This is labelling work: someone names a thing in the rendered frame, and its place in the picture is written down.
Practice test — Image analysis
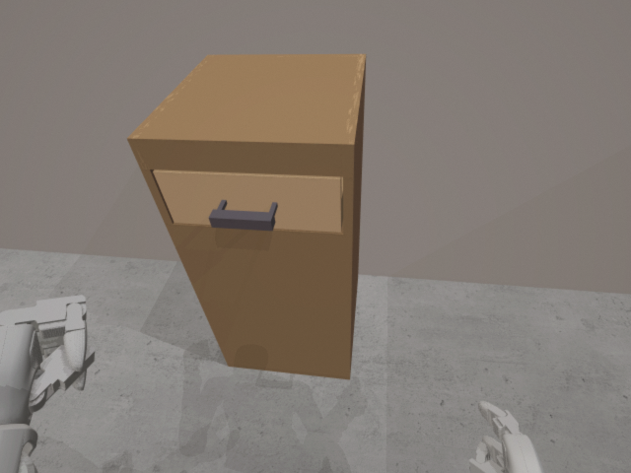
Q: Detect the left robot hand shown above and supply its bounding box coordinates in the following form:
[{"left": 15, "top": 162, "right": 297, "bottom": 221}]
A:
[{"left": 0, "top": 295, "right": 95, "bottom": 425}]

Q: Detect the left robot forearm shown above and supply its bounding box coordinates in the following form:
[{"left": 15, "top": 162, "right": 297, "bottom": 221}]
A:
[{"left": 0, "top": 424, "right": 38, "bottom": 473}]

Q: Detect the drawer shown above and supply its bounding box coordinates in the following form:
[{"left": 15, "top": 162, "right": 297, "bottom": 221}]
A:
[{"left": 153, "top": 169, "right": 343, "bottom": 233}]

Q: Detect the cabinet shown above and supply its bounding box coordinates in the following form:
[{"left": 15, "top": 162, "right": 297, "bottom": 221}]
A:
[{"left": 127, "top": 54, "right": 366, "bottom": 379}]

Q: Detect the handle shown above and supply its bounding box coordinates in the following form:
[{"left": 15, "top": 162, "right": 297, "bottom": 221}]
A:
[{"left": 209, "top": 200, "right": 278, "bottom": 231}]

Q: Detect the right robot hand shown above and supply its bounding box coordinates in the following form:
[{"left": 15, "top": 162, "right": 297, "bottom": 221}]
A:
[{"left": 469, "top": 401, "right": 544, "bottom": 473}]

